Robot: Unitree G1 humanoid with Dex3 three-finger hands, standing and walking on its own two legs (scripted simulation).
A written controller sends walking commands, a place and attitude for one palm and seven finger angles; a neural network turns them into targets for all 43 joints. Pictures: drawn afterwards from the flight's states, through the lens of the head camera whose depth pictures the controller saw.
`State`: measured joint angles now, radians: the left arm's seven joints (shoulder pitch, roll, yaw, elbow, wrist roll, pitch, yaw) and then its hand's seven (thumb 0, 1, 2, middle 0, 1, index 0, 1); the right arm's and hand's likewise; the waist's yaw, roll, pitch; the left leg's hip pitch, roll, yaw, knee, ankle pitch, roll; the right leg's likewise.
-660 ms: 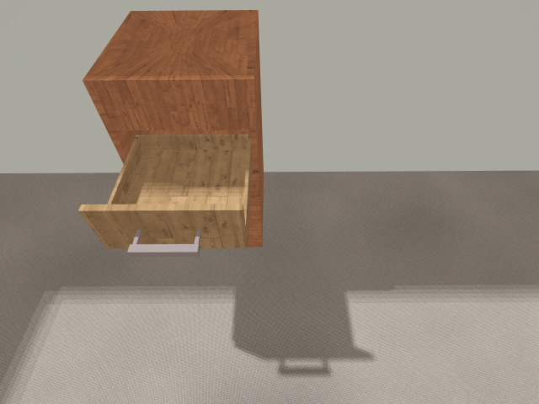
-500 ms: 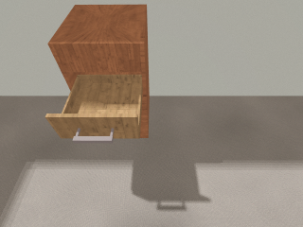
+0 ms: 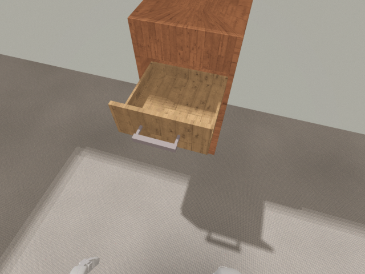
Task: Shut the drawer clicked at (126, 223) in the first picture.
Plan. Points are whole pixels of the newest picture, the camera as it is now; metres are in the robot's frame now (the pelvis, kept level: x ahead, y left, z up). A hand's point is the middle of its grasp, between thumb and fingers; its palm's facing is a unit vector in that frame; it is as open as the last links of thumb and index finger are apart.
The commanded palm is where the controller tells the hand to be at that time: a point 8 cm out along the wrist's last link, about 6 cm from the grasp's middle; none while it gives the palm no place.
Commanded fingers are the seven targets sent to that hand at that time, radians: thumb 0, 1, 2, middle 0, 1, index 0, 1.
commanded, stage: stand and wait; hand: left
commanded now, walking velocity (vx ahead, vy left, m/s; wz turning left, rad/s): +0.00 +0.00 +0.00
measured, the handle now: (156, 137) +0.57 +0.12 -0.21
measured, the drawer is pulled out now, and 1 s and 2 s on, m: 0.30 0.30 0.30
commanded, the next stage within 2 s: turn or walk to find it in 0.70 s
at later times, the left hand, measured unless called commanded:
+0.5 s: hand out of the picture +0.00 +0.15 -0.18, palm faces +0.12 -0.97 -0.20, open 7.4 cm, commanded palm none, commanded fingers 0.00 0.90 0.90 -0.20 -0.30 -0.20 -0.30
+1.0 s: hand out of the picture +0.08 +0.17 -0.18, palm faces +0.12 -0.97 -0.23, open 7.4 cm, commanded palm none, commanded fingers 0.00 0.90 0.90 -0.20 -0.30 -0.20 -0.30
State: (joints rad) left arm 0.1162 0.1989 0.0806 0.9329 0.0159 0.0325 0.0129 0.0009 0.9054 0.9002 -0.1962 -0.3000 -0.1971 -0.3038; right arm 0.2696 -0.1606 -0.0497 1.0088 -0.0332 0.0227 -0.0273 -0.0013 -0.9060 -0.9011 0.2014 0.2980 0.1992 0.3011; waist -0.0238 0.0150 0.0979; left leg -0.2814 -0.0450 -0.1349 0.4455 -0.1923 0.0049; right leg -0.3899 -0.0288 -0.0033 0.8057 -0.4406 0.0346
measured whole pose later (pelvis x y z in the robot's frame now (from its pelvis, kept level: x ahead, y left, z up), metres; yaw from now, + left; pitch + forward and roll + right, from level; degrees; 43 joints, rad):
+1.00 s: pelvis +0.03 -0.03 -0.01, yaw +5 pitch -1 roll +0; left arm 0.15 0.18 0.06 1.05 0.01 0.01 0.03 0.00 0.90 0.90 -0.20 -0.30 -0.20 -0.30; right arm 0.25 -0.16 -0.04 1.11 -0.01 0.03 -0.03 0.00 -0.91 -0.90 0.20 0.30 0.20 0.30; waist -0.02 0.00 0.11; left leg -0.20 0.01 -0.08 0.50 -0.28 -0.04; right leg -0.14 -0.01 -0.04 0.50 -0.34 -0.01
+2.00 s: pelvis +0.02 -0.04 -0.01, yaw -3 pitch +0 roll +0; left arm 0.15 0.21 0.09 1.00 0.03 0.04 0.00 0.00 0.90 0.90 -0.20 -0.30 -0.20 -0.30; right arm 0.19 -0.20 -0.07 1.03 -0.02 0.03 -0.05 0.00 -0.91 -0.90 0.20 0.30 0.20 0.30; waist 0.00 0.02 0.13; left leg -0.26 0.08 0.04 0.58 -0.33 -0.05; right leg -0.25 0.06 0.07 0.58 -0.33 -0.03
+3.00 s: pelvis +0.10 -0.09 -0.01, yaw -13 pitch +0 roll +2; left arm 0.16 0.17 0.06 0.98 0.03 -0.03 -0.02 0.00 0.90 0.90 -0.20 -0.30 -0.20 -0.30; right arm 0.38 -0.13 -0.02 1.10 -0.02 -0.02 -0.01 0.00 -0.91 -0.90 0.20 0.30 0.20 0.30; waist 0.00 -0.01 0.08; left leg -0.17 -0.01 0.03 0.52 -0.36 0.01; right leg -0.29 -0.04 -0.06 0.54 -0.27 -0.03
